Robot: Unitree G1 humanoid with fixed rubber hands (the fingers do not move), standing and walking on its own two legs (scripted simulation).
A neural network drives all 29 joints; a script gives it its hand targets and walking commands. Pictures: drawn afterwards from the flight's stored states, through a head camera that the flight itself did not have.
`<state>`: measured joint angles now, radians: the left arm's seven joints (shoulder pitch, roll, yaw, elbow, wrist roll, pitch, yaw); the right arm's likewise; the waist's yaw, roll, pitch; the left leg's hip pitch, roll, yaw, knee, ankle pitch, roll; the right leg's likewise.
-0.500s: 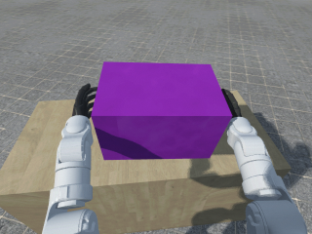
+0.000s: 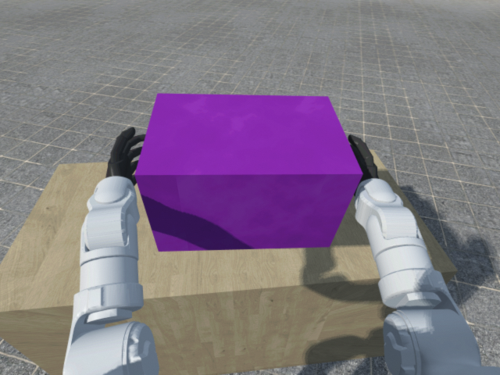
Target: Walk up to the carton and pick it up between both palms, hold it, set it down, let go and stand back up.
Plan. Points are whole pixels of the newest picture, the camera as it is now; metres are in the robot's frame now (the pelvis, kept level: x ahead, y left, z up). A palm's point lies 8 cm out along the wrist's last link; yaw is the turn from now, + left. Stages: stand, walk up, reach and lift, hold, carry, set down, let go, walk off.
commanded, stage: reach and lift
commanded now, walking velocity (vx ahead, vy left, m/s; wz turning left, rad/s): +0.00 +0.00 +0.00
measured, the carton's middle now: (245, 172) +0.41 -0.01 +0.14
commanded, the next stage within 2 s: hold in 0.06 s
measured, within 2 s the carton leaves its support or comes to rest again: neither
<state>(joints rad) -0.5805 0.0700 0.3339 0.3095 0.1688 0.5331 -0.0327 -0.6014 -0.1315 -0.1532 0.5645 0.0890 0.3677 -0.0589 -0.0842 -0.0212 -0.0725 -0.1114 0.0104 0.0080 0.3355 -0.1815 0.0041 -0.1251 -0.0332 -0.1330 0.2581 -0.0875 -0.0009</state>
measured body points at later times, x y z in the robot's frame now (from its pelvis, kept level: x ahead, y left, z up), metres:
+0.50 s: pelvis +0.00 +0.00 +0.00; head -0.04 +0.02 +0.45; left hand +0.36 +0.21 +0.18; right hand +0.37 -0.18 +0.17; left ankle +0.00 +0.11 -0.75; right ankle +0.04 -0.12 -0.75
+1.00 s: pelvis +0.00 +0.00 +0.00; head -0.06 +0.01 +0.45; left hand +0.36 +0.19 +0.20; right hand +0.36 -0.20 +0.18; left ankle +0.00 +0.11 -0.75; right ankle +0.04 -0.12 -0.75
